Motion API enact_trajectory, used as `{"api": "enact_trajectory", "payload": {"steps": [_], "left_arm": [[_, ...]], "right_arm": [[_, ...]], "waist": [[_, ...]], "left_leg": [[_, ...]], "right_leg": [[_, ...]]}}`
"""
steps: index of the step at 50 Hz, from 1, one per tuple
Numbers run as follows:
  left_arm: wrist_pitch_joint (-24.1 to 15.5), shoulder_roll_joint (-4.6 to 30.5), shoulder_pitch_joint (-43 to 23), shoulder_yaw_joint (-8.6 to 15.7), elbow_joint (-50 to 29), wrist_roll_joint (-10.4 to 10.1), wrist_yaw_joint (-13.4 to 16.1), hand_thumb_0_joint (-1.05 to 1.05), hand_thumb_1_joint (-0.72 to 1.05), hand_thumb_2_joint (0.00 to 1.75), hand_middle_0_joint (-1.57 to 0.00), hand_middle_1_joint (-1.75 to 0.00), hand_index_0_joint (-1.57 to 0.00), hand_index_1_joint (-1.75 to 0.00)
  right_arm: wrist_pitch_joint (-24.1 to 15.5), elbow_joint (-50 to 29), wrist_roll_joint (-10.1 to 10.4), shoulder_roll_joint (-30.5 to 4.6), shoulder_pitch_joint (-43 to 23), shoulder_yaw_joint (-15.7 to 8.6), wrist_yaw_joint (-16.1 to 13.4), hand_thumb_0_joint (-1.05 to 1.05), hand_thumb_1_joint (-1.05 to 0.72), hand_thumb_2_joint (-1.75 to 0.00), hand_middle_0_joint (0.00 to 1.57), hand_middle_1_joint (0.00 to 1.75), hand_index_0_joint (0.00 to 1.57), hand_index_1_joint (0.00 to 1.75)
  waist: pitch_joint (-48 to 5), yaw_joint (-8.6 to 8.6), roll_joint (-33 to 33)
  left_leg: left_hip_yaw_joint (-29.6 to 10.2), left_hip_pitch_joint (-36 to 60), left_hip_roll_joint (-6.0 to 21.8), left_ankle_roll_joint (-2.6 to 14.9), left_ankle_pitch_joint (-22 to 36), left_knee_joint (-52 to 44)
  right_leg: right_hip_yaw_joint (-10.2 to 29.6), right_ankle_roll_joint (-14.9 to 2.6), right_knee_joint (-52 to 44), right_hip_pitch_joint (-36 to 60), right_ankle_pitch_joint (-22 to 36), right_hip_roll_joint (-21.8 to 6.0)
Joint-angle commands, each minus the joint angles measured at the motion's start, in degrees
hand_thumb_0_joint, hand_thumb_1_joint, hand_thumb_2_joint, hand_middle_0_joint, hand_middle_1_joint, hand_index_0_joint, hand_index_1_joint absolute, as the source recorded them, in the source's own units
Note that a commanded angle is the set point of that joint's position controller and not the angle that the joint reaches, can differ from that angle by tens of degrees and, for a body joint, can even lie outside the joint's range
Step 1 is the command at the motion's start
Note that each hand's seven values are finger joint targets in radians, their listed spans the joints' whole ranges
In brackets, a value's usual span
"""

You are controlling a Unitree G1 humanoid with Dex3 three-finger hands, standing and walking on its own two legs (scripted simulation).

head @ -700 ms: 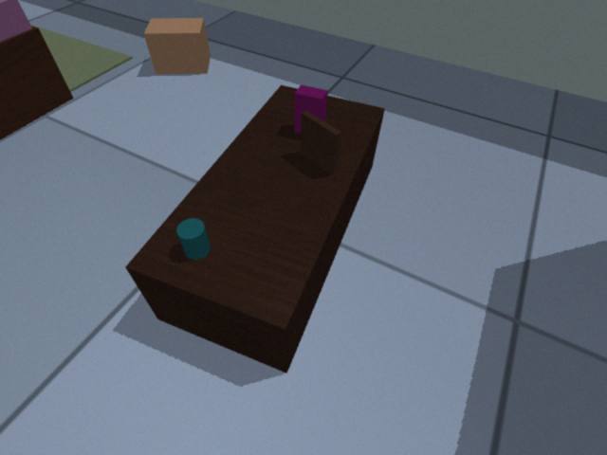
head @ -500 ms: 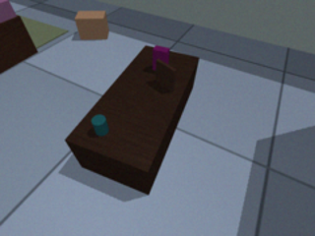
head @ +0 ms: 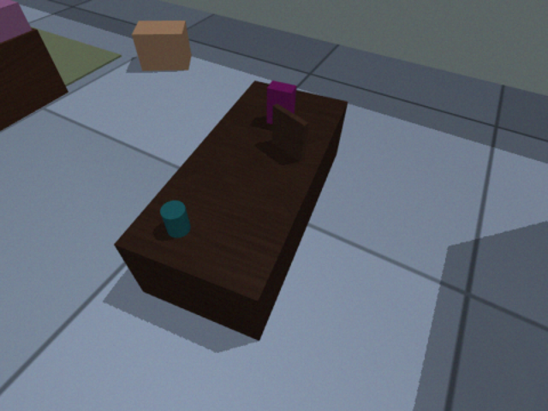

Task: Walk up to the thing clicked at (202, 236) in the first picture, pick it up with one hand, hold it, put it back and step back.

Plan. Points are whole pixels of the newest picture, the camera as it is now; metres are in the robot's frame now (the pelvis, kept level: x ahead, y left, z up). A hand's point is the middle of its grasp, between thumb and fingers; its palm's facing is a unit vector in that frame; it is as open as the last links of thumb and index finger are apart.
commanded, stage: stand
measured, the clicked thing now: (176, 219) +0.73 +0.30 -0.39
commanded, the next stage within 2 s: walk up in 0.42 s
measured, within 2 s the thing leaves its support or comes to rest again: neither
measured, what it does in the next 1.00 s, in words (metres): steps to the left, turning left: left foot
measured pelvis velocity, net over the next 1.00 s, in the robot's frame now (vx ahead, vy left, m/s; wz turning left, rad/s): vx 0.03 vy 0.16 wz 0.28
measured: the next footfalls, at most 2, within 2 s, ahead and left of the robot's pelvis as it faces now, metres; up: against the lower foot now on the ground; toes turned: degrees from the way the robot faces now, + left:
left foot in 0.76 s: +0.08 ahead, +0.29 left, +0.00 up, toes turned +12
right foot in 1.08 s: +0.17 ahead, +0.10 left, +0.00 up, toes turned +12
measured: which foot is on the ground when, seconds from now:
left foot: down 0.00-0.44, up 0.46-0.74, down 0.76-1.00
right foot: down 0.00-0.80, up 0.82-1.00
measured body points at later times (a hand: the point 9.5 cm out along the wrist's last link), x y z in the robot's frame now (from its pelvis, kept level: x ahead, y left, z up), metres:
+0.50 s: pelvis +0.00 +0.01 +0.00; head +0.02 +0.00 +0.44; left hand +0.07 +0.32 -0.13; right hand +0.08 -0.30 -0.13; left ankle -0.01 +0.12 -0.73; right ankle +0.00 -0.12 -0.75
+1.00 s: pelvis +0.03 +0.16 -0.02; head +0.07 +0.16 +0.43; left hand +0.03 +0.51 -0.12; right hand +0.16 -0.13 -0.14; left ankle +0.04 +0.28 -0.75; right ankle +0.08 +0.04 -0.71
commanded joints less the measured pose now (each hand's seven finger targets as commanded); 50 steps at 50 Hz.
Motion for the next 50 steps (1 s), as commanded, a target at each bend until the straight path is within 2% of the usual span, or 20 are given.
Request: {"api": "enact_trajectory", "payload": {"steps": [1, 20, 21, 22, 23, 25, 27, 28, 30, 32, 34, 36, 38, 39, 40, 41, 42, 45, 46, 50], "left_arm": [[-1.02, 11.89, -2.14, 2.09, -3.64, -0.07, 0.92, 0.00, 0.90, 0.90, -0.20, -0.30, -0.20, -0.30], [-1.19, 11.95, -1.26, 1.79, -3.50, -0.12, 1.08, 0.00, 0.90, 0.90, -0.20, -0.30, -0.20, -0.30], [-1.98, 22.04, 6.47, 6.78, -3.44, -0.66, 3.03, 0.00, 0.90, 0.90, -0.20, -0.30, -0.20, -0.30], [-2.19, 24.10, 11.31, 8.03, -2.87, -0.08, 4.22, 0.00, 0.90, 0.90, -0.20, -0.30, -0.20, -0.30], [-2.24, 23.78, 10.12, 8.61, -4.57, 0.71, 4.74, 0.00, 0.90, 0.90, -0.20, -0.30, -0.20, -0.30], [-2.49, 22.40, 6.28, 8.71, -9.08, 1.34, 5.36, 0.00, 0.90, 0.90, -0.20, -0.30, -0.20, -0.30], [-2.92, 20.53, 0.85, 8.39, -11.52, 1.28, 5.28, 0.00, 0.90, 0.90, -0.20, -0.30, -0.20, -0.30], [-3.08, 20.36, 0.96, 8.43, -12.13, 1.51, 5.22, 0.00, 0.90, 0.90, -0.20, -0.30, -0.20, -0.30], [-3.36, 20.78, 4.61, 8.53, -12.65, 1.77, 5.18, 0.00, 0.90, 0.90, -0.20, -0.30, -0.20, -0.30], [-3.32, 21.49, 5.40, 8.78, -13.71, 1.61, 4.94, 0.00, 0.90, 0.90, -0.20, -0.30, -0.20, -0.30], [-3.14, 22.20, 4.05, 8.79, -15.03, 1.50, 4.62, 0.00, 0.90, 0.90, -0.20, -0.30, -0.20, -0.30], [-2.59, 22.62, 1.83, 8.66, -15.87, 1.28, 4.32, 0.00, 0.90, 0.90, -0.20, -0.30, -0.20, -0.30], [-1.67, 19.97, 3.53, 8.25, -15.57, 1.69, 4.27, 0.00, 0.90, 0.90, -0.20, -0.30, -0.20, -0.30], [-1.55, 17.45, 5.95, 7.36, -16.17, 1.56, 4.35, 0.00, 0.90, 0.90, -0.20, -0.30, -0.20, -0.30], [-1.62, 14.43, 6.77, 6.41, -18.25, 0.51, 4.05, 0.00, 0.90, 0.90, -0.20, -0.30, -0.20, -0.30], [-2.02, 17.41, 4.68, 6.71, -17.91, 0.15, 4.57, 0.00, 0.90, 0.90, -0.20, -0.30, -0.20, -0.30], [-2.41, 19.55, 3.86, 6.56, -17.37, 0.46, 4.60, 0.00, 0.90, 0.90, -0.20, -0.30, -0.20, -0.30], [-2.63, 18.98, 12.23, 6.78, -13.64, -1.10, 4.10, 0.00, 0.90, 0.90, -0.20, -0.30, -0.20, -0.30], [-2.84, 18.58, 13.45, 6.69, -13.48, -1.25, 3.94, 0.00, 0.90, 0.90, -0.20, -0.30, -0.20, -0.30], [-3.64, 18.01, 16.26, 6.77, -14.32, -0.52, 4.60, 0.00, 0.90, 0.90, -0.20, -0.30, -0.20, -0.30]], "right_arm": [[-0.96, -3.36, 0.26, -12.21, -2.45, -2.53, -0.99, 0.00, -0.90, -0.90, 0.20, 0.30, 0.20, 0.30], [-0.77, -3.04, 0.43, -12.06, -2.04, -2.45, -0.88, 0.00, -0.90, -0.90, 0.20, 0.30, 0.20, 0.30], [1.86, -8.57, -2.97, -17.52, -2.09, -6.02, 1.43, 0.00, -0.90, -0.90, 0.20, 0.30, 0.20, 0.30], [2.85, -10.77, -3.16, -13.94, -3.71, -5.64, 2.40, 0.00, -0.90, -0.90, 0.20, 0.30, 0.20, 0.30], [3.97, -12.40, -4.14, -13.19, -3.10, -5.71, 2.77, 0.00, -0.90, -0.90, 0.20, 0.30, 0.20, 0.30], [4.85, -15.06, -4.41, -14.61, -2.36, -6.91, 4.04, 0.00, -0.90, -0.90, 0.20, 0.30, 0.20, 0.30], [5.29, -15.44, -3.77, -14.95, 2.72, -8.00, 5.32, 0.00, -0.90, -0.90, 0.20, 0.30, 0.20, 0.30], [5.43, -15.99, -3.58, -14.52, 3.58, -8.26, 6.03, 0.00, -0.90, -0.90, 0.20, 0.30, 0.20, 0.30], [5.51, -18.15, -3.57, -13.77, 1.27, -8.49, 6.71, 0.00, -0.90, -0.90, 0.20, 0.30, 0.20, 0.30], [5.43, -20.05, -3.22, -13.04, 0.38, -8.80, 7.16, 0.00, -0.90, -0.90, 0.20, 0.30, 0.20, 0.30], [5.07, -20.16, -2.79, -13.25, 2.03, -9.62, 7.30, 0.00, -0.90, -0.90, 0.20, 0.30, 0.20, 0.30], [4.61, -18.69, -2.25, -14.26, 7.85, -10.60, 6.96, 0.00, -0.90, -0.90, 0.20, 0.30, 0.20, 0.30], [4.32, -16.17, -2.61, -15.85, 14.04, -11.80, 6.38, 0.00, -0.90, -0.90, 0.20, 0.30, 0.20, 0.30], [4.25, -16.24, -3.33, -19.48, 16.65, -12.73, 5.95, 0.00, -0.90, -0.90, 0.20, 0.30, 0.20, 0.30], [4.05, -18.18, -3.42, -24.64, 16.30, -13.40, 5.40, 0.00, -0.90, -0.90, 0.20, 0.30, 0.20, 0.30], [3.79, -18.63, -1.80, -27.18, 14.70, -13.27, 5.43, 0.00, -0.90, -0.90, 0.20, 0.30, 0.20, 0.30], [4.05, -19.64, -1.37, -26.66, 13.25, -13.05, 5.13, 0.00, -0.90, -0.90, 0.20, 0.30, 0.20, 0.30], [4.00, -22.36, -1.94, -19.52, 6.79, -10.62, 3.62, 0.00, -0.90, -0.90, 0.20, 0.30, 0.20, 0.30], [3.71, -22.81, -2.00, -19.21, 7.21, -10.42, 3.63, 0.00, -0.90, -0.90, 0.20, 0.30, 0.20, 0.30], [4.08, -26.37, -2.89, -17.44, 7.91, -10.19, 4.22, 0.00, -0.90, -0.90, 0.20, 0.30, 0.20, 0.30]], "waist": [[-4.06, 0.34, 0.02], [-4.16, 0.20, -0.29], [-2.73, 3.34, 3.98], [-2.95, 5.14, -3.47], [-2.28, 4.35, -2.36], [-1.05, 2.97, -1.81], [-0.31, -0.81, -2.89], [-0.92, -1.20, -4.29], [-0.82, 1.15, -6.20], [-0.62, 1.94, -8.36], [-1.18, 0.93, -9.77], [-3.02, -2.60, -9.45], [-5.25, -5.56, -1.61], [-6.14, -7.15, 6.37], [-3.37, -7.23, 21.90], [-2.64, -6.71, 21.34], [0.09, -6.27, 18.42], [-0.51, -0.58, 11.77], [-1.39, -0.31, 12.79], [-3.32, -0.86, 11.04]], "left_leg": [[-5.09, 0.15, 6.83, 2.08, 6.79, -2.46], [-5.34, 0.48, 6.79, 1.89, 8.29, -2.30], [-4.31, -13.97, 1.29, 3.88, 5.67, 9.02], [0.01, -22.84, -0.97, 2.43, -9.08, 20.14], [-3.03, -25.63, 1.34, 1.52, -17.44, 29.89], [-6.51, -27.48, 5.14, 1.81, -18.46, 38.26], [-8.21, -25.87, 6.90, 0.83, -15.36, 39.54], [-7.61, -25.98, 7.16, 0.46, -13.63, 37.09], [-5.34, -25.40, 6.94, -0.04, -11.72, 33.34], [-4.18, -23.35, 7.52, 0.01, -9.10, 28.40], [-2.25, -17.19, 6.82, 0.11, -8.02, 24.00], [2.21, -7.26, 4.43, 0.57, -4.66, 19.09], [4.45, 0.97, 0.26, 1.81, -4.54, 16.18], [-2.46, 5.05, 1.93, 5.19, -8.59, 12.10], [-27.41, 2.91, 12.38, 10.82, -10.93, -1.39], [-39.01, -2.60, 16.68, 16.48, -17.06, -6.47], [-38.93, -6.23, 17.21, 17.78, -19.24, -7.18], [-18.96, -7.16, 9.02, 13.58, -6.65, 2.75], [-18.43, -8.10, 7.87, 13.20, -4.38, 3.29], [-19.36, -7.57, 8.78, 15.84, 2.71, 5.64]], "right_leg": [[5.49, -1.56, -3.21, -0.25, 6.64, -7.09], [5.29, -1.51, -3.12, 0.04, 8.11, -7.15], [5.86, -3.08, 1.16, 9.61, 4.12, -8.74], [13.06, -7.74, -3.09, 14.25, 6.07, -17.87], [17.70, -11.61, -4.98, 10.50, 7.68, -25.72], [17.66, -16.43, -4.58, 3.70, 7.18, -29.27], [10.83, -14.40, -4.11, 1.13, 4.37, -24.86], [7.28, -13.07, -2.86, 2.67, 6.27, -22.52], [3.18, -11.95, 0.53, 2.69, 12.89, -20.56], [0.61, -11.41, 2.50, 1.64, 13.49, -19.76], [-1.61, -10.46, 4.28, -3.56, 8.54, -19.10], [-4.22, -8.27, 8.22, -10.49, 1.90, -16.99], [-7.74, -5.13, 21.20, -15.54, -9.25, -11.90], [-10.26, -3.25, 33.76, -20.28, -11.90, -8.29], [-10.60, -0.87, 44.62, -30.41, -30.64, 0.43], [-3.37, -1.46, 47.07, -28.99, -31.00, -0.78], [-2.00, -1.71, 48.09, -28.61, -28.57, -2.59], [-0.14, -1.83, 40.81, -24.22, -19.13, -6.79], [-1.36, -1.80, 36.46, -21.49, -17.81, -6.06], [-3.58, -0.70, 22.99, -15.80, -16.79, -2.17]]}}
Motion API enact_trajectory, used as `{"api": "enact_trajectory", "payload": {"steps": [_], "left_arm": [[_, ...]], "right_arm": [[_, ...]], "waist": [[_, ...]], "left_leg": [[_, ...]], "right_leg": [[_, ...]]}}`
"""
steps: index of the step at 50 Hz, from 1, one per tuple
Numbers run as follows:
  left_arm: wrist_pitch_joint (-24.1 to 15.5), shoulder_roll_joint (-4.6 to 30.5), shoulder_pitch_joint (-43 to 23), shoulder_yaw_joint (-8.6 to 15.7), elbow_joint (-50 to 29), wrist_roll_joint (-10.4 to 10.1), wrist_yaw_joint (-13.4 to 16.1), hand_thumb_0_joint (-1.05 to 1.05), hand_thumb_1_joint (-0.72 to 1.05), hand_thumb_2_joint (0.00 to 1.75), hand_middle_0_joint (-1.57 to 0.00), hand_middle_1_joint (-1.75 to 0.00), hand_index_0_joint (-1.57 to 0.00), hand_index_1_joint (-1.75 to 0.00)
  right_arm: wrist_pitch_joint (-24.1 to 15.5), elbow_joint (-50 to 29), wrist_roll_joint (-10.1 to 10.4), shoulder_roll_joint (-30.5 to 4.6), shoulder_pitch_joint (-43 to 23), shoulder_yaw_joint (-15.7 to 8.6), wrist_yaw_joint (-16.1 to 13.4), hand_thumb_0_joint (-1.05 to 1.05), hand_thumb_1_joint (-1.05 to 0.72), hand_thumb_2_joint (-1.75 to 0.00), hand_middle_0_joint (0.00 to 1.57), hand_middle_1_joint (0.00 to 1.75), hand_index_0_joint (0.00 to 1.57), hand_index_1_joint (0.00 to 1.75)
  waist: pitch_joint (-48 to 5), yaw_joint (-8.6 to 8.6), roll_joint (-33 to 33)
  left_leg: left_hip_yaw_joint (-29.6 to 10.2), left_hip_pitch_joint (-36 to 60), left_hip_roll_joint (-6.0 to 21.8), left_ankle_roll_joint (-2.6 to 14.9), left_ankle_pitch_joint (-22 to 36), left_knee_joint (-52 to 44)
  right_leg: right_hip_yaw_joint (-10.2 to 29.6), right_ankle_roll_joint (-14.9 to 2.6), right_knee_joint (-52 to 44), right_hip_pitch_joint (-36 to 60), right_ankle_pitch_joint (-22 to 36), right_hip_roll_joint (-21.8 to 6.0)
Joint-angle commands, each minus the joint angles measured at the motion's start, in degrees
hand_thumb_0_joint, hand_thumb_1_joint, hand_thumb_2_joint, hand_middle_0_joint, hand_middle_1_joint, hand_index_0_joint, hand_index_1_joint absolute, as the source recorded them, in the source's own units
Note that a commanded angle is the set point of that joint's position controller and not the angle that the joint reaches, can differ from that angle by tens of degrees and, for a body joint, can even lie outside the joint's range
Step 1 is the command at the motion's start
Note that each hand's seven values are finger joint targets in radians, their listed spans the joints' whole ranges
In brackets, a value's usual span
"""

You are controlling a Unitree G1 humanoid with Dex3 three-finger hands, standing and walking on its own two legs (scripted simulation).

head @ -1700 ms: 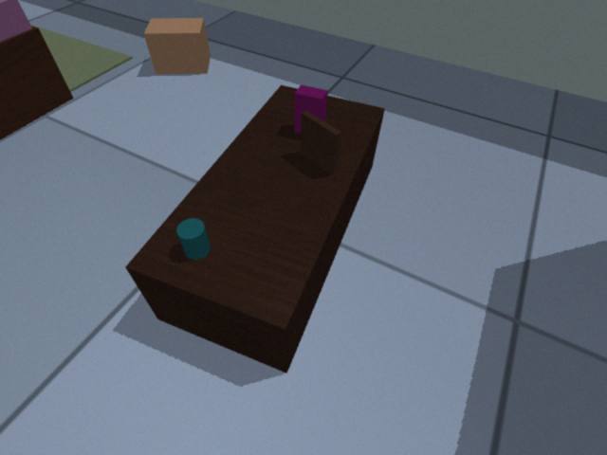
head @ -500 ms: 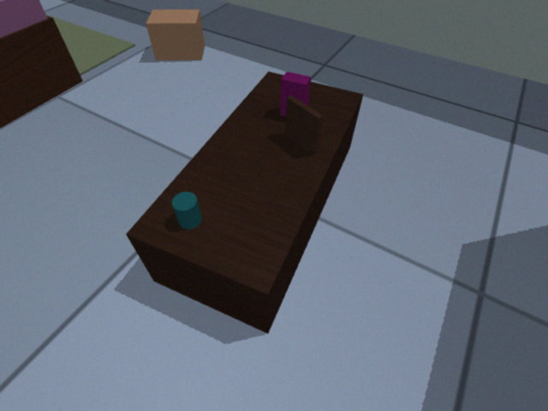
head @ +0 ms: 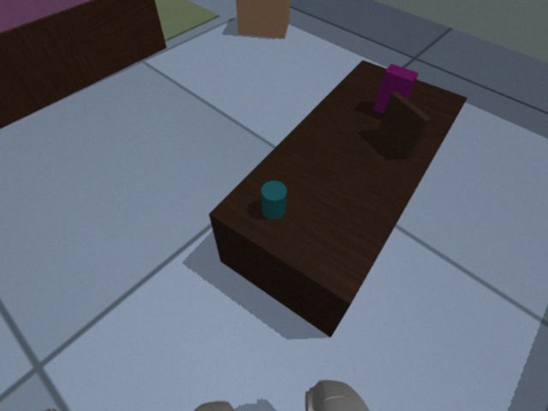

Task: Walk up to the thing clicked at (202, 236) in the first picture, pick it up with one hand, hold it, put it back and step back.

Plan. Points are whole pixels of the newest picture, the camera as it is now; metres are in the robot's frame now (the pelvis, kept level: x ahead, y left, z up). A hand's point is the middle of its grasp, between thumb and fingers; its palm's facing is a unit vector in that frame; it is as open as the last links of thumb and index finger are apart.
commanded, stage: walk up
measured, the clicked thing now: (273, 200) +0.71 -0.06 -0.37
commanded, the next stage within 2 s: none
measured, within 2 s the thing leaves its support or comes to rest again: neither
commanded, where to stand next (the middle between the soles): +0.11 +0.08 m, yaw +7 degrees
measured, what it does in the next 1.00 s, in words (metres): steps to the left: right foot, then left foot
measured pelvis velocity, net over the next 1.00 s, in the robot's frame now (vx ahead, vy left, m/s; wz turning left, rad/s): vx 0.06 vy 0.09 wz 0.18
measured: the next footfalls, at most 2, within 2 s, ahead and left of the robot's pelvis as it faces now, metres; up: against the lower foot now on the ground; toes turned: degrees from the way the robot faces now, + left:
right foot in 0.08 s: +0.11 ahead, -0.09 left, +0.00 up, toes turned -4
left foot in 0.42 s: +0.09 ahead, +0.21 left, +0.00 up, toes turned +10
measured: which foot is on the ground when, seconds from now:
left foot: down 0.00-0.08, up 0.10-0.40, down 0.42-1.00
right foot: up 0.00-0.06, down 0.08-0.44, up 0.46-0.80, down 0.82-1.00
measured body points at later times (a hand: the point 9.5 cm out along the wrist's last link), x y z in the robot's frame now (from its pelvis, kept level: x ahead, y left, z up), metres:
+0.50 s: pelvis +0.07 +0.11 -0.02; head +0.11 +0.13 +0.43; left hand +0.06 +0.46 -0.13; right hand +0.22 -0.19 -0.12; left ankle +0.08 +0.26 -0.73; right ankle +0.07 -0.07 -0.70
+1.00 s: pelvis +0.06 +0.09 -0.01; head +0.11 +0.09 +0.43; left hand +0.12 +0.42 -0.12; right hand +0.22 -0.22 -0.13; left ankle +0.05 +0.21 -0.70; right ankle +0.11 -0.03 -0.73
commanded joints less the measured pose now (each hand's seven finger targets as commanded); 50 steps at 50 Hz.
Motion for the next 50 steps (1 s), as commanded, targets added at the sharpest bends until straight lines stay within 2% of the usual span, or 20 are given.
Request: {"api": "enact_trajectory", "payload": {"steps": [1, 3, 4, 5, 7, 12, 16, 19, 21, 22, 23, 24, 27, 32, 37, 41, 43, 44, 47, 50], "left_arm": [[-1.56, 11.82, 11.30, 3.66, -1.65, 0.36, 2.07, 0.00, 0.90, 0.90, -0.20, -0.30, -0.20, -0.30], [-2.22, 14.00, 18.34, 5.21, 0.25, 1.05, 2.90, 0.00, 0.90, 0.90, -0.20, -0.30, -0.20, -0.30], [-2.33, 18.04, 19.94, 6.65, -0.79, 2.37, 3.45, 0.00, 0.90, 0.90, -0.20, -0.30, -0.20, -0.30], [-1.80, 20.71, 11.81, 7.02, -4.23, 2.87, 3.62, 0.00, 0.90, 0.90, -0.20, -0.30, -0.20, -0.30], [-1.55, 20.38, 1.28, 6.56, -7.37, 2.47, 3.45, 0.00, 0.90, 0.90, -0.20, -0.30, -0.20, -0.30], [-2.70, 12.70, 4.28, 4.92, -6.89, 2.22, 2.14, 0.00, 0.90, 0.90, -0.20, -0.30, -0.20, -0.30], [-2.08, 13.28, 3.23, 5.22, -8.24, 2.72, -0.03, 0.00, 0.90, 0.90, -0.20, -0.30, -0.20, -0.30], [-0.40, 13.67, 3.50, 4.92, -8.68, 1.69, -1.22, 0.00, 0.90, 0.90, -0.20, -0.30, -0.20, -0.30], [1.21, 8.21, 6.01, 3.11, -8.55, 1.07, -1.61, 0.00, 0.90, 0.90, -0.20, -0.30, -0.20, -0.30], [1.88, 4.44, 6.80, 1.84, -9.42, 0.59, -1.71, 0.00, 0.90, 0.90, -0.20, -0.30, -0.20, -0.30], [2.87, 6.14, 5.79, 1.96, -9.28, 0.05, -1.16, 0.00, 0.90, 0.90, -0.20, -0.30, -0.20, -0.30], [3.41, 10.18, 2.81, 2.66, -7.74, 0.04, -0.85, 0.00, 0.90, 0.90, -0.20, -0.30, -0.20, -0.30], [3.51, 9.25, 2.94, 2.77, -5.47, -0.31, -1.19, 0.00, 0.90, 0.90, -0.20, -0.30, -0.20, -0.30], [4.24, 8.01, 0.50, 2.37, -4.86, 0.36, -1.54, 0.00, 0.90, 0.90, -0.20, -0.30, -0.20, -0.30], [4.86, 8.22, -0.50, 3.00, -5.19, 0.80, -2.45, 0.00, 0.90, 0.90, -0.20, -0.30, -0.20, -0.30], [3.75, 8.91, 1.45, 3.99, -4.31, 1.64, -2.84, 0.00, 0.90, 0.90, -0.20, -0.30, -0.20, -0.30], [3.42, 13.86, -1.44, 4.78, -5.60, 1.46, -2.84, 0.00, 0.90, 0.90, -0.20, -0.30, -0.20, -0.30], [3.41, 14.00, -4.43, 4.59, -6.78, 1.65, -3.18, 0.00, 0.90, 0.90, -0.20, -0.30, -0.20, -0.30], [3.92, 10.67, -6.42, 3.59, -7.63, 2.20, -3.10, 0.00, 0.90, 0.90, -0.20, -0.30, -0.20, -0.30], [3.78, 10.48, -5.61, 3.03, -6.99, 2.12, -2.81, 0.00, 0.90, 0.90, -0.20, -0.30, -0.20, -0.30]], "right_arm": [[-0.63, -8.82, -0.24, -15.39, -3.59, -5.01, -1.40, 0.00, -0.90, -0.90, 0.20, 0.30, 0.20, 0.30], [0.04, -10.87, 0.36, -11.85, -7.45, -4.00, -1.10, 0.00, -0.90, -0.90, 0.20, 0.30, 0.20, 0.30], [-0.11, -10.74, 1.25, -7.49, -5.46, -2.69, -1.61, 0.00, -0.90, -0.90, 0.20, 0.30, 0.20, 0.30], [0.67, -8.99, 0.78, -8.81, -0.48, -3.37, -2.43, 0.00, -0.90, -0.90, 0.20, 0.30, 0.20, 0.30], [1.58, -6.30, 0.71, -15.27, 3.52, -5.38, -3.08, 0.00, -0.90, -0.90, 0.20, 0.30, 0.20, 0.30], [-0.22, -3.37, 1.40, -13.53, 3.41, -4.47, -2.23, 0.00, -0.90, -0.90, 0.20, 0.30, 0.20, 0.30], [-2.32, -3.59, 2.64, -10.89, -1.42, -2.64, -2.71, 0.00, -0.90, -0.90, 0.20, 0.30, 0.20, 0.30], [-4.16, -1.26, 2.88, -11.06, 0.18, -2.68, -3.86, 0.00, -0.90, -0.90, 0.20, 0.30, 0.20, 0.30], [-5.52, 1.79, 2.53, -14.61, 5.51, -4.04, -5.17, 0.00, -0.90, -0.90, 0.20, 0.30, 0.20, 0.30], [-6.05, 0.75, 1.91, -19.50, 5.27, -4.89, -5.87, 0.00, -0.90, -0.90, 0.20, 0.30, 0.20, 0.30], [-6.45, -1.09, 2.49, -22.25, 3.68, -4.44, -6.33, 0.00, -0.90, -0.90, 0.20, 0.30, 0.20, 0.30], [-6.11, -0.48, 3.46, -23.21, 0.07, -4.50, -6.51, 0.00, -0.90, -0.90, 0.20, 0.30, 0.20, 0.30], [-7.01, -0.63, 2.94, -17.03, -3.56, -2.11, -7.80, 0.00, -0.90, -0.90, 0.20, 0.30, 0.20, 0.30], [-7.74, 0.68, 3.05, -17.03, -0.60, -1.81, -8.98, 0.00, -0.90, -0.90, 0.20, 0.30, 0.20, 0.30], [-7.22, -1.11, 3.12, -18.04, -3.33, -2.15, -9.90, 0.00, -0.90, -0.90, 0.20, 0.30, 0.20, 0.30], [-6.32, -1.67, 3.89, -16.12, -5.98, -1.14, -9.69, 0.00, -0.90, -0.90, 0.20, 0.30, 0.20, 0.30], [-6.08, -1.94, 4.47, -12.37, -7.72, -0.17, -10.11, 0.00, -0.90, -0.90, 0.20, 0.30, 0.20, 0.30], [-5.86, -0.53, 4.01, -13.37, -6.48, -0.70, -10.45, 0.00, -0.90, -0.90, 0.20, 0.30, 0.20, 0.30], [-6.32, 1.54, 4.03, -13.88, -4.71, -0.75, -9.46, 0.00, -0.90, -0.90, 0.20, 0.30, 0.20, 0.30], [-6.81, 2.86, 3.90, -11.68, -2.79, -0.18, -8.77, 0.00, -0.90, -0.90, 0.20, 0.30, 0.20, 0.30]], "waist": [[-7.23, 3.53, 9.11], [-9.22, 8.52, 2.47], [-8.64, 11.07, -11.25], [-6.87, 6.04, -8.59], [-1.90, 1.70, -6.27], [-1.69, 3.21, -8.23], [-3.70, 5.05, -15.82], [-7.35, 4.46, -13.78], [-10.75, 2.18, 1.04], [-10.25, 2.28, 13.17], [-12.75, 2.31, 12.20], [-10.29, 2.07, 10.41], [-7.48, 3.85, 8.84], [-9.02, 2.82, 10.82], [-10.64, 2.97, 10.55], [-12.02, 5.80, 5.57], [-11.32, 5.66, -7.51], [-10.02, 5.23, -12.12], [-4.70, 3.74, -10.30], [-7.09, 3.89, -13.21]], "left_leg": [[-14.34, 0.91, 10.36, 12.86, 8.36, -8.26], [-10.12, -12.20, 5.40, 7.59, -0.29, 1.62], [-7.52, -19.77, -4.14, 3.40, -12.50, 14.99], [-8.77, -20.65, -5.21, -0.76, -18.14, 25.47], [-9.77, -17.33, 0.05, -1.10, -14.60, 35.55], [-6.04, -14.52, 1.35, -3.51, -6.47, 31.36], [0.50, -7.33, 4.39, -3.69, -7.84, 10.45], [7.06, 1.57, 0.89, -2.85, 1.06, -1.98], [4.58, 12.98, 0.73, -1.08, 10.79, -6.42], [-14.16, 15.35, 11.57, 3.34, 16.69, -8.05], [-30.94, 10.03, 22.26, 10.56, 12.81, -12.02], [-33.36, 3.45, 22.96, 14.55, 2.79, -13.86], [-16.77, 6.71, 15.80, 9.40, 22.77, -4.55], [-15.21, 10.05, 17.18, 10.54, 43.41, -1.55], [-15.05, 6.85, 17.65, 11.34, 38.20, -0.03], [-8.32, -1.45, 11.24, 5.01, 23.35, 8.04], [4.10, -8.44, 0.13, -0.17, -3.00, 19.47], [3.38, -5.91, 0.67, -0.43, -20.46, 23.73], [3.32, -5.80, 0.72, 0.42, -18.45, 20.64], [4.92, -2.73, 1.38, -0.35, -10.13, 7.08]], "right_leg": [[0.34, 0.30, -14.18, 6.99, 7.67, 1.53], [3.44, -0.11, -23.51, 24.44, 21.75, -0.84], [20.50, -1.30, -34.18, 27.24, 12.03, -11.33], [36.43, -4.93, -41.51, 19.29, -0.81, -24.00], [35.16, -14.03, -41.45, 7.86, -7.97, -26.84], [9.03, -9.71, -32.59, 10.79, 20.14, -13.54], [1.70, -9.66, -26.29, 13.53, 28.88, -11.04], [-0.84, -7.72, -15.57, 12.90, 34.33, -10.27], [-3.70, -3.80, 2.05, 4.80, 19.33, -6.67], [-1.91, -1.13, 9.06, -5.87, -0.36, -1.96], [4.73, -0.62, 8.59, -5.46, -6.27, 0.19], [7.43, -0.86, 9.80, -1.89, -5.89, -2.06], [9.78, -1.03, 7.33, -5.39, -0.75, -3.09], [6.96, -0.54, 1.38, -2.36, 0.15, -1.40], [5.33, -0.89, -2.05, 0.89, 1.86, 0.35], [6.51, -3.12, -19.27, 13.60, 22.56, 0.16], [22.87, -12.91, -24.01, 13.30, 33.18, -13.85], [27.04, -16.73, -24.03, 8.50, 36.75, -18.41], [16.46, -12.42, -22.91, 6.23, 34.10, -10.84], [15.16, -10.46, -19.32, 9.60, 34.43, -8.12]]}}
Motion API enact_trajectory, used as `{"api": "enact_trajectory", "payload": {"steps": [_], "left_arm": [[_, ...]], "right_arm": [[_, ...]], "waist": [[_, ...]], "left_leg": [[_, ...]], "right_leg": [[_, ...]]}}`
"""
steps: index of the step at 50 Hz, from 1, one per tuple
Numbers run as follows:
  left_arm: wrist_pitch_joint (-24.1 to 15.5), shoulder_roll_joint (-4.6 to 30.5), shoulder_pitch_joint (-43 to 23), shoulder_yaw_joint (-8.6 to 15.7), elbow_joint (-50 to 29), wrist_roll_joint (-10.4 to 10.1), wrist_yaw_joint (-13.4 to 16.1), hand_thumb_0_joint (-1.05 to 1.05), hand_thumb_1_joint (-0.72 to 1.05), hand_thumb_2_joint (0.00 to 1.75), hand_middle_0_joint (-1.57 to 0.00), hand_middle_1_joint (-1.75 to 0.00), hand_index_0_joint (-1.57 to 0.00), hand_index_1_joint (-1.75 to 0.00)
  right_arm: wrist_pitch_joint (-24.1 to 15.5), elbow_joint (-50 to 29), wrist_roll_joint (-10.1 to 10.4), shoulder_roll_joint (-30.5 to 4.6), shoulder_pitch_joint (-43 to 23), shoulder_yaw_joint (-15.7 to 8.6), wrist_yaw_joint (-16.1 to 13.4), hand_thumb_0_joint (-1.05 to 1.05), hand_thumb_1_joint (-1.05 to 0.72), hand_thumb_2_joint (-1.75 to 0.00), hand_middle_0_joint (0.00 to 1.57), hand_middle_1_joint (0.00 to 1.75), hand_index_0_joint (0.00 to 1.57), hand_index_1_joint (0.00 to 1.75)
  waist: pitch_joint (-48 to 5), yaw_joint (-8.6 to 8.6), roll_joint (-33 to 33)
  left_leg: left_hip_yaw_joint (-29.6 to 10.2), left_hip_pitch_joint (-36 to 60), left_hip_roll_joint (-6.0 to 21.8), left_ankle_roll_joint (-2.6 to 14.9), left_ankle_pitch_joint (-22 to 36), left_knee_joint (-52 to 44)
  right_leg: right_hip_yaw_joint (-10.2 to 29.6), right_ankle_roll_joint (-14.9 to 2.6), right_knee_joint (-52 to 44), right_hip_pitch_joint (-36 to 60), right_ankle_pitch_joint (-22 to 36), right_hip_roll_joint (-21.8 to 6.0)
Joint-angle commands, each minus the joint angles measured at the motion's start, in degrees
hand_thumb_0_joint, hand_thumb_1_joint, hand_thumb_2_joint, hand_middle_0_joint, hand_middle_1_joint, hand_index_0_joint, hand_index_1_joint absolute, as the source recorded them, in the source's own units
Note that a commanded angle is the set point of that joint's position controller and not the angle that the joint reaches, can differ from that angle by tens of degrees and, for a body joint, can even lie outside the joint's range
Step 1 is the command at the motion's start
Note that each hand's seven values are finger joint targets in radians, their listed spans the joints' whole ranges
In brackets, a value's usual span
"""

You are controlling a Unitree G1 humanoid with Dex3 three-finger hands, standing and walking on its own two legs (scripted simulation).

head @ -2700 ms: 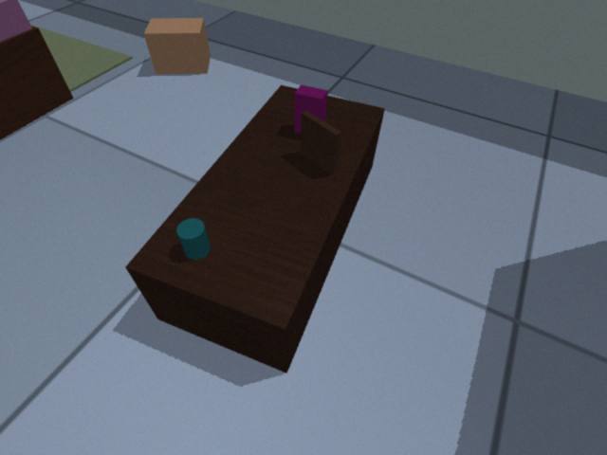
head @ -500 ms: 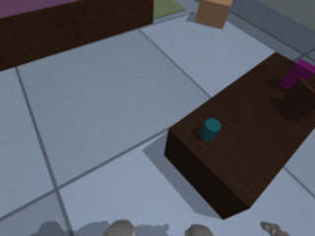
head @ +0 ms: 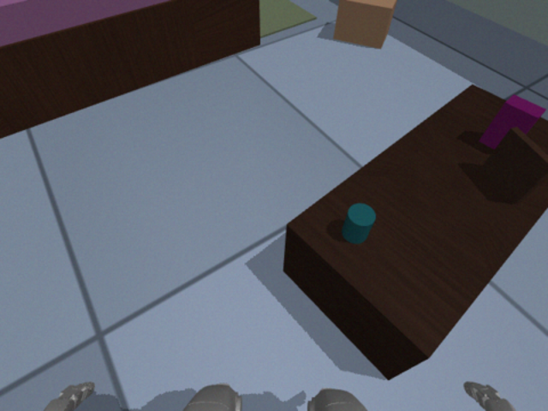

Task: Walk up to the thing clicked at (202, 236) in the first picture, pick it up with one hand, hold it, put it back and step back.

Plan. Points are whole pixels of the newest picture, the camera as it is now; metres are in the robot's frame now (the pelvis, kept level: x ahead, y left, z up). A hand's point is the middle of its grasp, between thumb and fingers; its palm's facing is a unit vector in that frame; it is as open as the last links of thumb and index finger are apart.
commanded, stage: walk up
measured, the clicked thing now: (358, 223) +0.61 -0.26 -0.35
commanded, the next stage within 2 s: stand in 1.60 s
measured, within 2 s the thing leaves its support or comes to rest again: neither
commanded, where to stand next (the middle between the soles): +0.05 -0.01 m, yaw -3 degrees
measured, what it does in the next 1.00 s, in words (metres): stands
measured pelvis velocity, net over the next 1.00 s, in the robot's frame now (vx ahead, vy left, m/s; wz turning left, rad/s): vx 0.01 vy -0.01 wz -0.03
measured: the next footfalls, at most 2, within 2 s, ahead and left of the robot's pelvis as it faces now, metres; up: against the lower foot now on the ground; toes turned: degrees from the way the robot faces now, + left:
none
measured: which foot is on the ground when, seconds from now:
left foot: down 0.00-1.00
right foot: down 0.00-1.00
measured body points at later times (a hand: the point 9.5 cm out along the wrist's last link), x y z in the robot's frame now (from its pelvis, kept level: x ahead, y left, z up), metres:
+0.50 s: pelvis -0.02 -0.02 +0.02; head -0.02 -0.03 +0.47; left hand +0.05 +0.28 -0.10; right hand +0.05 -0.33 -0.10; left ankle +0.01 +0.11 -0.71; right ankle +0.01 -0.13 -0.71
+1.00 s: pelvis +0.01 -0.01 +0.04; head +0.02 +0.00 +0.48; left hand +0.11 +0.29 -0.10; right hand +0.09 -0.31 -0.09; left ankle +0.01 +0.11 -0.71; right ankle +0.01 -0.13 -0.71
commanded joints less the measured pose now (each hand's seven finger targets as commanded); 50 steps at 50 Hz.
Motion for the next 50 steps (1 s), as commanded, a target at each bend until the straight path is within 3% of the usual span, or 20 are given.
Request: {"api": "enact_trajectory", "payload": {"steps": [1, 2, 3, 4, 5, 6, 7, 8, 9, 10, 11, 12, 13, 14, 16, 21, 25, 30, 35, 50], "left_arm": [[-0.79, 13.71, -1.35, 2.98, -4.30, -0.64, 1.21, 0.00, 0.90, 0.90, -0.20, -0.30, -0.20, -0.30], [-0.58, 13.05, -2.36, 2.64, -4.41, -1.27, 1.08, 0.00, 0.90, 0.90, -0.20, -0.30, -0.20, -0.30], [-0.57, 11.09, -2.55, 1.88, -4.70, -1.76, 0.92, 0.00, 0.90, 0.90, -0.20, -0.30, -0.20, -0.30], [-0.44, 7.97, -1.75, 0.78, -4.76, -2.19, 0.77, 0.00, 0.90, 0.90, -0.20, -0.30, -0.20, -0.30], [0.11, 8.89, 0.06, 1.31, -3.06, -2.48, 1.13, 0.00, 0.90, 0.90, -0.20, -0.30, -0.20, -0.30], [0.11, 11.94, -0.36, 2.08, -1.72, -2.01, 1.53, 0.00, 0.90, 0.90, -0.20, -0.30, -0.20, -0.30], [-0.24, 12.36, 0.21, 2.36, -0.73, -2.04, 1.19, 0.00, 0.90, 0.90, -0.20, -0.30, -0.20, -0.30], [-0.68, 11.06, 1.06, 2.31, -0.06, -2.00, 0.76, 0.00, 0.90, 0.90, -0.20, -0.30, -0.20, -0.30], [-1.33, 10.56, 2.35, 2.18, 1.05, -2.10, 0.63, 0.00, 0.90, 0.90, -0.20, -0.30, -0.20, -0.30], [-1.90, 11.75, 2.71, 2.34, 1.36, -2.02, 0.68, 0.00, 0.90, 0.90, -0.20, -0.30, -0.20, -0.30], [-2.19, 13.00, 1.41, 2.50, 1.52, -1.92, 0.93, 0.00, 0.90, 0.90, -0.20, -0.30, -0.20, -0.30], [-2.45, 13.34, -1.62, 2.32, 1.58, -1.67, 1.06, 0.00, 0.90, 0.90, -0.20, -0.30, -0.20, -0.30], [-2.51, 13.15, -3.37, 2.05, 1.64, -1.50, 0.94, 0.00, 0.90, 0.90, -0.20, -0.30, -0.20, -0.30], [-2.42, 13.24, -3.93, 1.76, 1.90, -1.29, 0.72, 0.00, 0.90, 0.90, -0.20, -0.30, -0.20, -0.30], [-2.31, 11.86, -3.37, 1.13, 3.09, -1.56, 0.42, 0.00, 0.90, 0.90, -0.20, -0.30, -0.20, -0.30], [-3.21, 11.26, -4.84, 0.97, 5.57, -1.64, 0.62, 0.00, 0.90, 0.90, -0.20, -0.30, -0.20, -0.30], [-3.19, 10.74, -5.10, 0.81, 7.23, -1.65, 0.69, 0.00, 0.90, 0.90, -0.20, -0.30, -0.20, -0.30], [-3.48, 9.95, -5.22, 0.60, 9.20, -2.11, 0.99, 0.00, 0.90, 0.90, -0.20, -0.30, -0.20, -0.30], [-3.23, 9.50, -5.62, 0.27, 10.77, -2.40, 1.18, 0.00, 0.90, 0.90, -0.20, -0.30, -0.20, -0.30], [-2.66, 9.03, -6.98, -0.20, 13.24, -2.27, 1.57, 0.00, 0.90, 0.90, -0.20, -0.30, -0.20, -0.30]], "right_arm": [[-2.33, -1.41, -0.13, -8.47, 4.73, -2.49, -0.28, 0.00, -0.90, -0.90, 0.20, 0.30, 0.20, 0.30], [-2.77, -0.26, -0.62, -8.50, 6.32, -2.61, -0.25, 0.00, -0.90, -0.90, 0.20, 0.30, 0.20, 0.30], [-3.20, -0.01, -1.23, -9.18, 6.16, -2.81, -0.37, 0.00, -0.90, -0.90, 0.20, 0.30, 0.20, 0.30], [-3.73, -0.90, -2.29, -11.88, 4.06, -3.15, -0.48, 0.00, -0.90, -0.90, 0.20, 0.30, 0.20, 0.30], [-3.69, -2.25, -2.01, -15.59, -0.31, -3.47, -0.16, 0.00, -0.90, -0.90, 0.20, 0.30, 0.20, 0.30], [-3.51, -2.18, -1.69, -16.76, -2.53, -4.03, 0.17, 0.00, -0.90, -0.90, 0.20, 0.30, 0.20, 0.30], [-3.36, -2.03, -1.84, -15.14, -4.69, -3.48, 0.29, 0.00, -0.90, -0.90, 0.20, 0.30, 0.20, 0.30], [-3.24, -1.96, -1.78, -13.13, -5.49, -2.54, 0.39, 0.00, -0.90, -0.90, 0.20, 0.30, 0.20, 0.30], [-3.12, -1.70, -1.55, -11.48, -6.52, -1.83, 0.56, 0.00, -0.90, -0.90, 0.20, 0.30, 0.20, 0.30], [-2.95, -1.46, -1.05, -10.15, -6.16, -1.47, 0.76, 0.00, -0.90, -0.90, 0.20, 0.30, 0.20, 0.30], [-2.79, -0.69, -0.69, -9.33, -5.03, -1.21, 0.95, 0.00, -0.90, -0.90, 0.20, 0.30, 0.20, 0.30], [-2.36, 0.45, -0.86, -8.62, -3.03, -1.19, 1.28, 0.00, -0.90, -0.90, 0.20, 0.30, 0.20, 0.30], [-1.85, 1.62, -1.05, -8.79, -1.27, -1.33, 1.56, 0.00, -0.90, -0.90, 0.20, 0.30, 0.20, 0.30], [-1.54, 2.39, -1.14, -9.01, -1.38, -1.46, 1.80, 0.00, -0.90, -0.90, 0.20, 0.30, 0.20, 0.30], [-1.44, 2.93, -1.44, -9.75, -3.96, -1.87, 2.11, 0.00, -0.90, -0.90, 0.20, 0.30, 0.20, 0.30], [-2.18, 5.02, -1.13, -7.92, -2.48, -0.82, 2.16, 0.00, -0.90, -0.90, 0.20, 0.30, 0.20, 0.30], [-2.14, 6.66, -1.09, -8.21, -3.44, -0.79, 2.09, 0.00, -0.90, -0.90, 0.20, 0.30, 0.20, 0.30], [-2.50, 8.40, -1.02, -8.01, -3.86, -0.28, 1.92, 0.00, -0.90, -0.90, 0.20, 0.30, 0.20, 0.30], [-2.58, 9.48, -0.90, -8.28, -5.12, -0.23, 1.63, 0.00, -0.90, -0.90, 0.20, 0.30, 0.20, 0.30], [-2.23, 10.92, -0.86, -7.71, -7.87, -0.97, 1.41, 0.00, -0.90, -0.90, 0.20, 0.30, 0.20, 0.30]], "waist": [[-9.68, -0.38, -11.39], [-11.69, -1.38, -9.28], [-13.64, -1.53, -6.66], [-13.69, -0.59, 1.51], [-10.34, 1.10, 5.62], [-8.12, 0.41, 6.12], [-6.16, 1.74, 4.90], [-6.26, 2.59, 5.04], [-6.86, 3.55, 5.33], [-7.96, 3.10, 4.44], [-8.58, 1.98, 2.19], [-7.74, 0.06, 1.64], [-7.11, -1.02, 2.49], [-4.98, -0.99, 1.84], [-2.44, -0.33, 1.55], [-6.76, -0.73, -2.96], [-6.67, -0.49, -4.44], [-8.77, -0.12, -2.27], [-10.78, 0.19, -0.05], [-11.07, 0.05, 0.98]], "left_leg": [[2.64, 4.59, -0.16, 0.05, 10.28, -17.28], [1.19, 9.06, 0.42, 0.32, 16.05, -23.46], [-5.20, 13.83, 3.77, 2.01, 17.86, -26.39], [-20.59, 16.45, 13.00, 5.25, 21.06, -30.20], [-28.37, 10.51, 21.21, 11.88, 17.20, -31.19], [-27.80, 2.59, 22.95, 14.57, 14.21, -31.73], [-22.61, -0.95, 19.75, 12.96, 12.39, -31.07], [-15.39, 0.50, 15.41, 9.42, 14.67, -28.64], [-10.12, 0.97, 11.70, 5.28, 18.02, -26.01], [-6.63, 0.93, 8.27, 2.49, 19.13, -22.63], [-4.50, 1.78, 5.85, 0.91, 18.22, -20.20], [-4.25, 2.31, 3.70, 0.12, 11.84, -21.55], [-4.72, 4.47, 4.24, 0.45, 4.61, -24.56], [-5.05, 6.88, 4.40, 0.83, 1.07, -26.48], [-5.87, 8.18, 4.60, 1.17, 0.00, -27.30], [-4.89, 10.38, 5.17, 0.55, 12.18, -29.43], [-4.81, 11.54, 5.57, 0.32, 12.36, -30.71], [-4.30, 13.04, 6.89, 0.12, 20.68, -32.54], [-4.78, 13.70, 8.19, 0.14, 27.29, -33.93], [-3.72, 17.04, 8.85, -0.12, 32.84, -36.60]], "right_leg": [[10.84, -9.46, -9.27, 6.55, 24.47, -8.30], [9.89, -7.74, -6.73, 6.24, 22.39, -7.97], [9.59, -5.51, -3.44, 3.09, 19.46, -7.31], [8.09, -2.34, 2.01, -3.84, 10.85, -2.75], [5.34, -1.08, 3.50, -4.54, -9.94, 1.43], [7.03, -1.31, 5.87, 0.84, -12.78, -0.90], [6.86, -1.57, 3.33, 4.71, -10.90, -1.08], [5.53, -2.21, -3.62, 6.27, -6.48, -0.48], [5.25, -2.47, -11.37, 8.59, 3.65, -0.76], [8.06, -3.20, -15.05, 10.74, 10.60, -2.06], [11.49, -4.25, -17.70, 11.02, 13.24, -3.94], [15.05, -5.49, -19.19, 7.69, 6.25, -6.20], [15.39, -5.37, -21.35, 4.20, -6.30, -7.01], [15.38, -4.79, -23.48, -0.80, -14.28, -6.64], [13.64, -3.16, -25.97, -3.90, -15.81, -4.55], [12.51, -2.62, -26.54, 3.93, -2.03, -5.06], [12.72, -2.01, -29.68, 3.39, -4.96, -5.34], [10.28, -1.68, -27.76, 8.94, 8.88, -5.06], [7.94, -1.20, -25.73, 13.38, 18.16, -4.55], [6.62, -0.17, -26.36, 15.35, 21.98, -4.55]]}}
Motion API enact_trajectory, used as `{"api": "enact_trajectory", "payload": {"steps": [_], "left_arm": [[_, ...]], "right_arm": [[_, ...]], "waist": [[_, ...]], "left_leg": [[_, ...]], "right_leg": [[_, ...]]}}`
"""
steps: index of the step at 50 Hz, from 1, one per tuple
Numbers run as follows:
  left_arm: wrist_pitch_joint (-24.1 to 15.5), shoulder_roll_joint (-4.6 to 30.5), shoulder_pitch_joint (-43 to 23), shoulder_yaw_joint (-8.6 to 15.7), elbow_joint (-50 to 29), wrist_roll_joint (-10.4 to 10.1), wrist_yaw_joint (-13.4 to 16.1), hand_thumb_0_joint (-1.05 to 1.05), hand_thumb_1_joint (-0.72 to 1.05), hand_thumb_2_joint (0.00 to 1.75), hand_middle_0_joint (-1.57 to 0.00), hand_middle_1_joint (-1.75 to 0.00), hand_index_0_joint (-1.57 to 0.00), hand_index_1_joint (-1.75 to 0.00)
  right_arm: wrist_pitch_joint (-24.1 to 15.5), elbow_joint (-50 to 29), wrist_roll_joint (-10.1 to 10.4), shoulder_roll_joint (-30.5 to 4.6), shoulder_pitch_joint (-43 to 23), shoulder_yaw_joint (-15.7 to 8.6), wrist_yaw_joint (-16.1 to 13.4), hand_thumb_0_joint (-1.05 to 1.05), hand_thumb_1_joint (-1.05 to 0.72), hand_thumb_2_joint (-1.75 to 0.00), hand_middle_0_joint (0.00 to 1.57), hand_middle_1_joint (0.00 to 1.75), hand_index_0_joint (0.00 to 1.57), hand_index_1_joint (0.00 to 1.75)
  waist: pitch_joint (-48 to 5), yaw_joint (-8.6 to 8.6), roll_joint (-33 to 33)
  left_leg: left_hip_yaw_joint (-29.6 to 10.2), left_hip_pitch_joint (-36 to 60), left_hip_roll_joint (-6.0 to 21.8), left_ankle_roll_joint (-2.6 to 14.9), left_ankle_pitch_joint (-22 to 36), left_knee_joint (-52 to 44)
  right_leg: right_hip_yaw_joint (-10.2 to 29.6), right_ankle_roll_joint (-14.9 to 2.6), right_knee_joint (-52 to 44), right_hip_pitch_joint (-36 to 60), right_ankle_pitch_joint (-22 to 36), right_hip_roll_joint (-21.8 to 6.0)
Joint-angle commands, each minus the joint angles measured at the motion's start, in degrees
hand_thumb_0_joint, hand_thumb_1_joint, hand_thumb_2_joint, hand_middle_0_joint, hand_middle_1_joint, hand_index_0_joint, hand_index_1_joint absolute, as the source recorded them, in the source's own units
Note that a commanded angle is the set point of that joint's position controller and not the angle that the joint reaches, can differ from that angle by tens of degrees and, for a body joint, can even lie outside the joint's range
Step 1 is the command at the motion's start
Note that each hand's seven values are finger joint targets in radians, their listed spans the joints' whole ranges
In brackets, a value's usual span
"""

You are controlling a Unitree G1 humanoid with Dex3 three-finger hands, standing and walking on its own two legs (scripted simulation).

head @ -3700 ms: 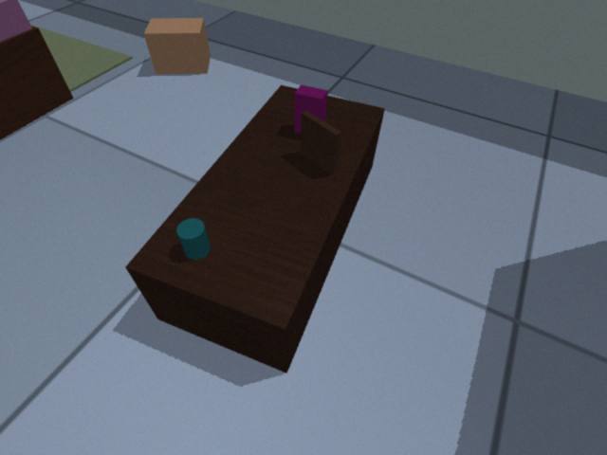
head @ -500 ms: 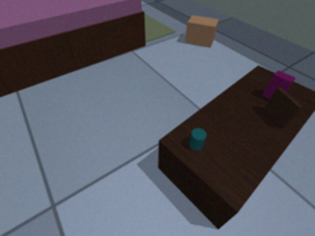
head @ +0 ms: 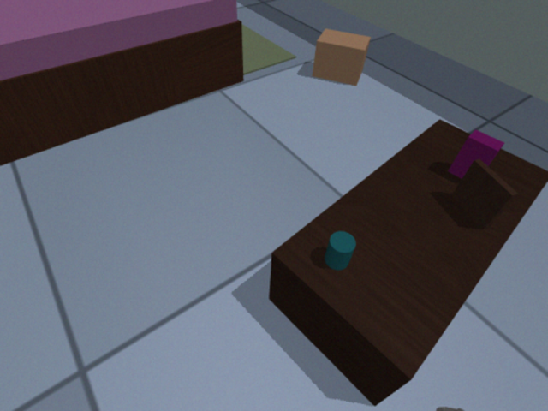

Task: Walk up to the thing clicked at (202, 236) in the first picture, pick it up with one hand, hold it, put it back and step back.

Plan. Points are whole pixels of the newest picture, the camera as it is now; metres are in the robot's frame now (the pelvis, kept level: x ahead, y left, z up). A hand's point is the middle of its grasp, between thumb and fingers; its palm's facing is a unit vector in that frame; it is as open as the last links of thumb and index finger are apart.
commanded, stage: walk up
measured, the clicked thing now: (339, 250) +0.61 -0.23 -0.39
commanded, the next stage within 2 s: stand in 0.60 s
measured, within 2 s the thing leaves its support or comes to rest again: neither
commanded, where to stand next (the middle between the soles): +0.04 -0.01 m, yaw -2 degrees
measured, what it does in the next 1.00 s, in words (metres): stands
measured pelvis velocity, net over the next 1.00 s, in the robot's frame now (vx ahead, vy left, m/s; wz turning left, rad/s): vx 0.01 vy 0.00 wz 0.01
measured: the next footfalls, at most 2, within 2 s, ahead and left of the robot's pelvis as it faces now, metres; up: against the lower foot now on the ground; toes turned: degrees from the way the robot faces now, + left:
none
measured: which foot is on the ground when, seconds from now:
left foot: down 0.00-1.00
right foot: down 0.00-1.00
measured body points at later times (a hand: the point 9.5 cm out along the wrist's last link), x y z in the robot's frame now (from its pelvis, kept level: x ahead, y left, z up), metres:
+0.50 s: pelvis +0.00 +0.00 +0.00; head +0.01 +0.01 +0.45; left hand +0.08 +0.30 -0.14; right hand +0.09 -0.30 -0.13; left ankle +0.00 +0.12 -0.75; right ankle +0.01 -0.13 -0.75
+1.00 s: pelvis +0.01 +0.00 +0.00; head +0.01 +0.00 +0.45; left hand +0.09 +0.30 -0.13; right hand +0.09 -0.30 -0.13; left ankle +0.00 +0.12 -0.75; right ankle +0.01 -0.13 -0.75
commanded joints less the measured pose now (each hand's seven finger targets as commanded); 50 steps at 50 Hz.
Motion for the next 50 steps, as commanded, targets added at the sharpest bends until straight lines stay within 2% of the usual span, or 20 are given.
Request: {"api": "enact_trajectory", "payload": {"steps": [1, 4, 11, 16, 19, 23, 28, 32, 34, 36, 40, 41, 46, 50], "left_arm": [[-0.90, 11.26, -2.12, 1.80, -2.74, -0.03, 0.96, 0.00, 0.90, 0.90, -0.20, -0.30, -0.20, -0.30], [-0.86, 11.30, -2.26, 1.73, -2.59, 0.13, 0.97, 0.00, 0.90, 0.90, -0.20, -0.30, -0.20, -0.30], [-1.03, 11.24, -1.99, 1.78, -2.17, 0.35, 1.14, 0.00, 0.90, 0.90, -0.20, -0.30, -0.20, -0.30], [-1.07, 11.24, -1.97, 1.68, -2.20, 0.41, 1.20, 0.00, 0.90, 0.90, -0.20, -0.30, -0.20, -0.30], [-1.21, 11.26, -1.45, 1.78, -2.28, 0.45, 1.20, 0.00, 0.90, 0.90, -0.20, -0.30, -0.20, -0.30], [-1.11, 11.47, -1.70, 1.74, -2.22, 0.50, 1.26, 0.00, 0.90, 0.90, -0.20, -0.30, -0.20, -0.30], [-0.98, 11.22, -0.80, 1.79, -2.13, 0.45, 1.26, 0.00, 0.90, 0.90, -0.20, -0.30, -0.20, -0.30], [-1.56, 11.78, -0.75, 1.54, -2.65, 0.52, 1.48, 0.00, 0.90, 0.90, -0.20, -0.30, -0.20, -0.30], [-1.68, 11.81, -0.19, 1.35, -2.63, 0.44, 1.41, 0.00, 0.90, 0.90, -0.20, -0.30, -0.20, -0.30], [-1.72, 11.83, -0.27, 1.37, -3.08, 0.52, 1.43, 0.00, 0.90, 0.90, -0.20, -0.30, -0.20, -0.30], [-1.54, 12.17, -0.62, 1.42, -3.25, 0.30, 1.45, 0.00, 0.90, 0.90, -0.20, -0.30, -0.20, -0.30], [-1.63, 11.75, -0.17, 1.24, -3.35, 0.36, 1.40, 0.00, 0.90, 0.90, -0.20, -0.30, -0.20, -0.30], [-1.63, 12.35, -0.16, 1.25, -3.52, 0.47, 1.47, 0.00, 0.90, 0.90, -0.20, -0.30, -0.20, -0.30], [-1.58, 11.92, -0.39, 1.11, -3.57, 0.39, 1.49, 0.00, 0.90, 0.90, -0.20, -0.30, -0.20, -0.30]], "right_arm": [[-0.90, -2.99, 0.39, -12.38, -2.99, -2.65, -1.00, 0.00, -0.90, -0.90, 0.20, 0.30, 0.20, 0.30], [-0.80, -2.93, 0.28, -12.35, -3.41, -2.63, -0.92, 0.00, -0.90, -0.90, 0.20, 0.30, 0.20, 0.30], [-0.55, -2.84, 0.50, -12.20, -3.46, -2.83, -0.82, 0.00, -0.90, -0.90, 0.20, 0.30, 0.20, 0.30], [-0.28, -2.47, 0.43, -12.30, -3.65, -2.84, -0.74, 0.00, -0.90, -0.90, 0.20, 0.30, 0.20, 0.30], [-0.37, -2.50, 0.42, -12.05, -3.26, -2.69, -0.70, 0.00, -0.90, -0.90, 0.20, 0.30, 0.20, 0.30], [-0.23, -2.39, 0.41, -11.87, -3.59, -2.57, -0.68, 0.00, -0.90, -0.90, 0.20, 0.30, 0.20, 0.30], [-0.25, -2.32, 0.51, -12.16, -3.69, -2.74, -0.69, 0.00, -0.90, -0.90, 0.20, 0.30, 0.20, 0.30], [0.21, -2.37, 0.61, -11.85, -3.38, -2.25, -0.57, 0.00, -0.90, -0.90, 0.20, 0.30, 0.20, 0.30], [0.18, -2.18, 0.69, -12.07, -2.96, -2.18, -0.49, 0.00, -0.90, -0.90, 0.20, 0.30, 0.20, 0.30], [0.12, -2.36, 0.63, -12.49, -2.85, -2.14, -0.52, 0.00, -0.90, -0.90, 0.20, 0.30, 0.20, 0.30], [-0.05, -2.15, 0.68, -12.41, -2.42, -1.89, -0.55, 0.00, -0.90, -0.90, 0.20, 0.30, 0.20, 0.30], [-0.03, -2.16, 0.63, -12.68, -2.85, -1.93, -0.50, 0.00, -0.90, -0.90, 0.20, 0.30, 0.20, 0.30], [0.10, -2.29, 0.62, -12.51, -2.16, -1.79, -0.50, 0.00, -0.90, -0.90, 0.20, 0.30, 0.20, 0.30], [0.21, -2.37, 0.57, -12.72, -2.21, -1.74, -0.52, 0.00, -0.90, -0.90, 0.20, 0.30, 0.20, 0.30]], "waist": [[-5.29, 0.62, 1.63], [-4.90, 0.67, 1.52], [-5.46, 0.28, 0.98], [-4.55, 0.10, 1.18], [-5.72, 0.24, 1.33], [-4.55, 0.21, 0.71], [-3.95, 0.44, 1.22], [-3.96, 0.39, 1.08], [-4.33, 0.29, 0.62], [-5.41, 0.30, 1.56], [-5.53, 0.19, 1.37], [-5.39, 0.56, 1.45], [-5.34, 0.17, 0.71], [-4.01, 0.25, 1.39]], "left_leg": [[-5.44, 0.59, 7.52, 1.32, 12.09, -3.54], [-5.39, 0.70, 7.42, 1.28, 10.30, -4.19], [-5.07, 2.11, 7.48, 1.25, 10.41, -4.27], [-5.23, 1.44, 7.17, 1.15, 7.08, -4.89], [-5.02, 1.85, 7.16, 1.19, 8.80, -4.67], [-4.86, 1.79, 6.89, 1.07, 7.96, -4.65], [-5.13, 2.04, 7.11, 1.12, 7.72, -5.14], [-5.88, 0.96, 7.29, 1.02, 8.38, -5.08], [-5.88, 1.95, 7.37, 1.03, 8.95, -4.81], [-5.63, 1.91, 7.34, 1.02, 10.52, -4.57], [-5.95, 2.29, 7.66, 0.79, 12.05, -4.83], [-5.98, 2.46, 7.71, 0.93, 11.54, -4.57], [-5.78, 2.86, 7.61, 1.01, 11.34, -4.66], [-6.00, 1.16, 7.58, 1.01, 9.38, -4.88]], "right_leg": [[4.93, -1.76, -2.45, 2.46, 10.07, -6.20], [5.20, -1.65, -2.80, 2.14, 9.48, -6.36], [4.75, -1.52, -3.34, 2.50, 9.66, -6.22], [4.96, -1.52, -4.06, 2.09, 7.96, -6.07], [4.99, -1.54, -3.78, 3.21, 9.39, -6.26], [5.30, -1.45, -4.08, 1.84, 9.58, -6.18], [4.96, -1.51, -3.93, 1.39, 8.43, -5.73], [5.06, -1.54, -4.30, 2.61, 7.14, -6.43], [5.18, -1.49, -4.54, 2.12, 7.65, -6.41], [5.38, -1.61, -4.25, 3.64, 10.56, -6.85], [4.95, -1.69, -3.60, 3.86, 10.15, -6.73], [4.78, -1.57, -3.90, 3.27, 9.69, -6.61], [4.86, -1.73, -3.96, 2.98, 10.30, -6.82], [4.85, -1.64, -4.49, 3.16, 8.26, -6.72]]}}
